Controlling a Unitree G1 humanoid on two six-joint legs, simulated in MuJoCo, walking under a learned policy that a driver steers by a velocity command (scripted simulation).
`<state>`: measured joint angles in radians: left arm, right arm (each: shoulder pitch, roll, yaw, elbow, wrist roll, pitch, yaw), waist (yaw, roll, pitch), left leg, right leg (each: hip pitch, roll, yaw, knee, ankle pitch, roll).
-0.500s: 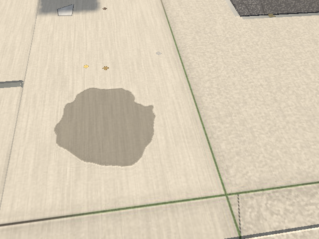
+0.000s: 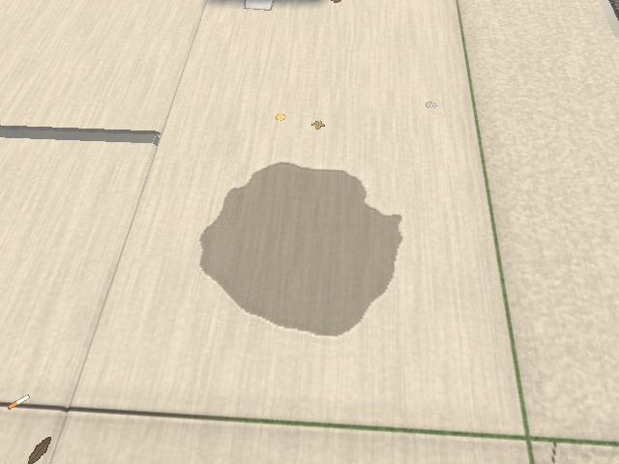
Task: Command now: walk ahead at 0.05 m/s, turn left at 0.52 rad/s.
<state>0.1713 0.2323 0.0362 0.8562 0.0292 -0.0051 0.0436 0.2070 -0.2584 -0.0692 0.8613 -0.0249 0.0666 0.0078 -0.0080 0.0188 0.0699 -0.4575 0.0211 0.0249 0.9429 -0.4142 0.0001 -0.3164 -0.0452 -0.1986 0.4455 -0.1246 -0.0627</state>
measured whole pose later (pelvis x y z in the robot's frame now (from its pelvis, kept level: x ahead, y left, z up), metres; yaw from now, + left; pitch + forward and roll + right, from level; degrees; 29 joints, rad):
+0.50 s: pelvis -0.01 +0.03 +0.01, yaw +17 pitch +1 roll -1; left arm 0.16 0.28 0.06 0.79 0.01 0.06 0.03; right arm 0.23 -0.28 -0.08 0.77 -0.02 0.04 0.00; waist -0.02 -0.01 0.05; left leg -0.27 -0.11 -0.13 0.43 -0.17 0.08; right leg -0.42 0.01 0.04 0.84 -0.41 0.04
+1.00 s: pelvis +0.00 +0.02 +0.01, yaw +35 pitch +0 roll +0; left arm 0.27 0.28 0.05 0.77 0.03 -0.01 0.02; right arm 0.19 -0.32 -0.08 0.78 -0.03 0.08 0.08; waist 0.02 0.02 0.03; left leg -0.39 0.00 -0.01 0.84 -0.37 -0.03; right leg -0.10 -0.04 -0.14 0.34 -0.24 -0.02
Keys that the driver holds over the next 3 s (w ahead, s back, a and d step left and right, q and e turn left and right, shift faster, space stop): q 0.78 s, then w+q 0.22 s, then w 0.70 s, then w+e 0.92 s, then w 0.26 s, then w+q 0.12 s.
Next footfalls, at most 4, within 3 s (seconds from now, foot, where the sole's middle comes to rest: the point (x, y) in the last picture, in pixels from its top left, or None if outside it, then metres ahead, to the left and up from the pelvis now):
0.14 left None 0.04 0.12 -0.77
0.64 right None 0.07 -0.07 -0.77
1.12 left None -0.01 0.16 -0.77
1.62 right None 0.37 0.28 -0.77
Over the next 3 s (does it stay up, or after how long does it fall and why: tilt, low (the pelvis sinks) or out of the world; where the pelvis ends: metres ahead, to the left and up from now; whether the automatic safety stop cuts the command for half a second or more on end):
stays up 0.82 0.54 0.01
